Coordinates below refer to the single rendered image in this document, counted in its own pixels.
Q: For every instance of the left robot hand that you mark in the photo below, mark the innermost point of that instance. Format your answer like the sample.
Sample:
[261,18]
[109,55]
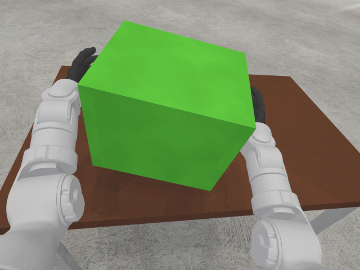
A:
[81,64]

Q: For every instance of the right robot hand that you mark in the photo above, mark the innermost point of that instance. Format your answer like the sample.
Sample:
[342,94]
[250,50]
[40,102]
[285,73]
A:
[258,105]

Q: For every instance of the left robot forearm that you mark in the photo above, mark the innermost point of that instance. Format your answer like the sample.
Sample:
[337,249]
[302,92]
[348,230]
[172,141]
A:
[54,134]

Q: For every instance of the robot right upper arm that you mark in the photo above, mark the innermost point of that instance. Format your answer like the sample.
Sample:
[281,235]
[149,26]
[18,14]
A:
[278,244]

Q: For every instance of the right robot forearm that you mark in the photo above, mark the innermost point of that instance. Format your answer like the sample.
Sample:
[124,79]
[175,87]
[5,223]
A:
[272,195]

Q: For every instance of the carton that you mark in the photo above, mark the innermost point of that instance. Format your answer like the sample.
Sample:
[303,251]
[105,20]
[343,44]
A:
[164,106]

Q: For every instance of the robot left upper arm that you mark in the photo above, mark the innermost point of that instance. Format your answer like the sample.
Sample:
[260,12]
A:
[40,211]

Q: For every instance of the table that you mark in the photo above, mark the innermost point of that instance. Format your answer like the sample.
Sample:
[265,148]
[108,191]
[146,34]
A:
[322,166]

